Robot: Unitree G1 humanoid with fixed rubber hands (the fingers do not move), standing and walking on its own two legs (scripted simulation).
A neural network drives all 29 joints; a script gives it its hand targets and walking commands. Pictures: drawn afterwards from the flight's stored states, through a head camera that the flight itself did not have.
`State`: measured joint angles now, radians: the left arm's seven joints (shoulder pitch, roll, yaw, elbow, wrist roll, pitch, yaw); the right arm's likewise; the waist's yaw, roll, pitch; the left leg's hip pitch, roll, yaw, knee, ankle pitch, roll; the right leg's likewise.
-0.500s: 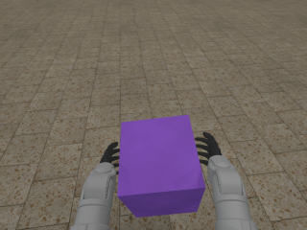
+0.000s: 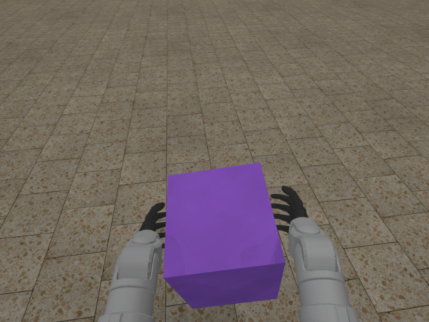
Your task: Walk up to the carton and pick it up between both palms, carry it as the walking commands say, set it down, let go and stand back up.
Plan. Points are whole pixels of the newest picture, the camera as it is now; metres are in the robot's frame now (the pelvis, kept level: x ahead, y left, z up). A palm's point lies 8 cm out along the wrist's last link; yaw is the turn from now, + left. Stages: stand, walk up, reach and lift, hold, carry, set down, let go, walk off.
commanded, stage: carry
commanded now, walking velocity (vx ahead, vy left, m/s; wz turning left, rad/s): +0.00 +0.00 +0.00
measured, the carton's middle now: (224, 239) +0.32 -0.02 -0.05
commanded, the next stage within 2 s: hold in 0.56 s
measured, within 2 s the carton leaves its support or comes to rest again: neither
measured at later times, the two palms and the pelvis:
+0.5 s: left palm (146, 236) +0.28 +0.14 +0.03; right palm (293, 220) +0.30 -0.14 +0.05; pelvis +0.00 +0.01 +0.00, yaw +0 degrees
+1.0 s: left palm (127, 248) +0.27 +0.18 +0.01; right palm (274, 226) +0.29 -0.11 +0.05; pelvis +0.00 +0.05 +0.01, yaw -15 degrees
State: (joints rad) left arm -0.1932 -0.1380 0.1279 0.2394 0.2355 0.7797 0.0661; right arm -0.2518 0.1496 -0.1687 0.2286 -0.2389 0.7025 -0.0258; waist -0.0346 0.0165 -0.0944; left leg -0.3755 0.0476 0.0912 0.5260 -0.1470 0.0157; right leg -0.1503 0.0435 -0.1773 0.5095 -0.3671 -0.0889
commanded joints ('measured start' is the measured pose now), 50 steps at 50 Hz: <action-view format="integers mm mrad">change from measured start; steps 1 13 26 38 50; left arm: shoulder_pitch -726 -732 -687 -435 -806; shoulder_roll -902 -885 -900 -711 -888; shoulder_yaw -569 -560 -586 -421 -384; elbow -280 -264 -293 -184 -112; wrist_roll -288 -283 -285 -246 -214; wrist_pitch -119 -123 -116 -74 -205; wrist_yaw -270 -268 -267 -297 -211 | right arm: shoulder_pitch -347 -343 -293 -247 -508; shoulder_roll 989 971 984 1045 939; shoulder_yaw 615 599 605 498 304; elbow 24 20 0 184 450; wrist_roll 282 265 279 177 139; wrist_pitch -5 -9 -11 -69 -224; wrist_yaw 267 263 270 207 306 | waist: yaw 1 -4 -2 145 177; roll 53 -29 51 -119 132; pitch -230 -245 -252 -181 -179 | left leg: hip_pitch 124 152 168 423 482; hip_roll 64 88 112 -125 -105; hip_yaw -68 -92 -118 -165 -171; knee -29 -16 -53 -173 -93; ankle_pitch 42 76 200 327 104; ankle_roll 38 67 73 7 -58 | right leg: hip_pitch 28 -48 -10 6 -234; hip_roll -209 -165 -153 -78 4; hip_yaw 136 127 97 351 314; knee -88 -101 -48 -203 -99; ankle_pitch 414 239 201 729 104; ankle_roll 22 25 9 123 -11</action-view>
